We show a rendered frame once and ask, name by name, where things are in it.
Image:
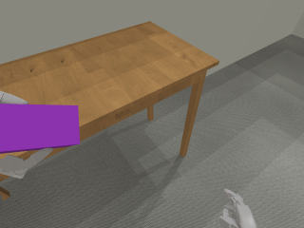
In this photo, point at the table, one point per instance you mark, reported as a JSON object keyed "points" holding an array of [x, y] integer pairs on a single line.
{"points": [[110, 77]]}

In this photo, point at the robot left hand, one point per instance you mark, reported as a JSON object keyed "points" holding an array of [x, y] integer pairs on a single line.
{"points": [[14, 166]]}

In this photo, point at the sponge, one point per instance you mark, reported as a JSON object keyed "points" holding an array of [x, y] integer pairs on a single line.
{"points": [[28, 127]]}

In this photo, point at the robot right hand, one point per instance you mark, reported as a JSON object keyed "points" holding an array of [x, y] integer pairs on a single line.
{"points": [[242, 217]]}

